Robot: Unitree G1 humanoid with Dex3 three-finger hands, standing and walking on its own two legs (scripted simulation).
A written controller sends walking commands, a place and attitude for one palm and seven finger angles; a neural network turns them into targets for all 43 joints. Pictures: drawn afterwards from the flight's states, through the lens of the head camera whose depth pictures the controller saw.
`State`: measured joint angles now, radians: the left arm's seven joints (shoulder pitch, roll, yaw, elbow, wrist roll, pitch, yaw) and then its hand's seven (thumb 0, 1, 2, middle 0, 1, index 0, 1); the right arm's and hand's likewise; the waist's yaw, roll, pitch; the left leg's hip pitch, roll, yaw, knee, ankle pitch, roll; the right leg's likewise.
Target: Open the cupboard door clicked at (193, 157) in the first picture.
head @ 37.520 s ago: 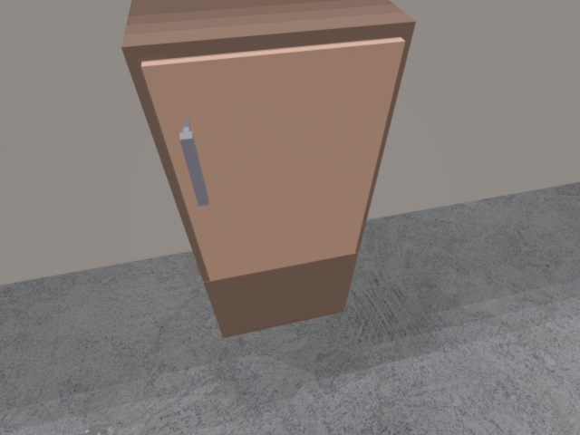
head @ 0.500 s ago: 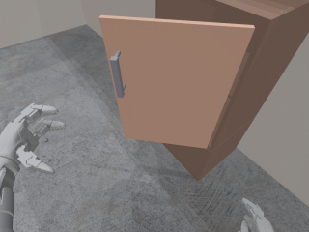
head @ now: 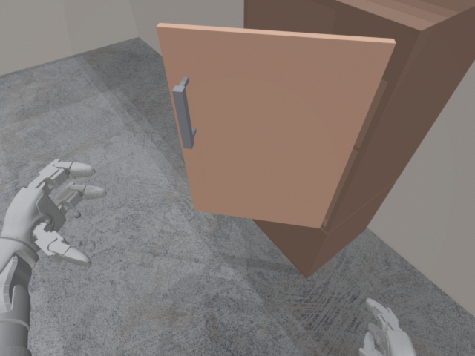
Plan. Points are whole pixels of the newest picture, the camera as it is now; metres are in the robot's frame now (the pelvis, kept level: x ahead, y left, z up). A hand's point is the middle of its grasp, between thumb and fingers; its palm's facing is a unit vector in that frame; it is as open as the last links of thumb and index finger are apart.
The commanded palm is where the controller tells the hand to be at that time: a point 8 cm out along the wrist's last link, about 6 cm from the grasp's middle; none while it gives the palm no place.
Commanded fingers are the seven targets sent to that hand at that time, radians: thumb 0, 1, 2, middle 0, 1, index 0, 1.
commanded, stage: move the hooked fingers beside the handle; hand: left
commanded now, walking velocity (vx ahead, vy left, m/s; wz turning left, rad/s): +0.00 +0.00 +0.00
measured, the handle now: (186, 114) +0.57 +0.16 +0.09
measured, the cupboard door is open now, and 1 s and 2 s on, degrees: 44 44 44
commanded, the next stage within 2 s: none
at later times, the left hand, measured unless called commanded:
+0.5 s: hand (107, 177) +0.37 +0.26 +0.10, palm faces -0.09 -1.00 -0.01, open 14.0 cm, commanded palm +0.36 +0.30 +0.11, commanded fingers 0.00 -0.50 0.30 -0.30 -1.20 -0.30 -1.20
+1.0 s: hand (134, 147) +0.45 +0.24 +0.10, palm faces -0.11 -0.99 +0.00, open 14.0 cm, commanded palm +0.44 +0.29 +0.10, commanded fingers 0.00 -0.50 0.30 -0.30 -1.20 -0.30 -1.20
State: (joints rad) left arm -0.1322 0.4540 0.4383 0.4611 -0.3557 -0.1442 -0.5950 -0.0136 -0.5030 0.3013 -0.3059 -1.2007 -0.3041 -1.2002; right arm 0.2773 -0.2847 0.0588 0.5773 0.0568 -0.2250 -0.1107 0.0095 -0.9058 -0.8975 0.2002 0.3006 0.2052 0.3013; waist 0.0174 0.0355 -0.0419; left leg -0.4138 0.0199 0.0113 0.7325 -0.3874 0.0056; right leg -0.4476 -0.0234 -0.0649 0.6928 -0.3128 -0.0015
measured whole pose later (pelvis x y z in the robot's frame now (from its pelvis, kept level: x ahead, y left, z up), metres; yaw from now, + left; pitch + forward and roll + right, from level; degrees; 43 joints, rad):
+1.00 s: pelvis +0.01 +0.01 -0.01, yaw -1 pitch +13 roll -1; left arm -0.73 0.56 0.41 1.04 -0.20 -0.27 -0.52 -0.01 -0.50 0.30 -0.30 -1.20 -0.30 -1.20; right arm 0.37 -0.30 0.05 0.61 0.03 -0.05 -0.07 0.00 -0.91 -0.90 0.20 0.30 0.21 0.30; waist -0.09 0.01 -0.06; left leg -0.61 0.03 0.03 0.80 -0.41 0.02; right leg -0.65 -0.02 -0.04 0.75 -0.32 0.01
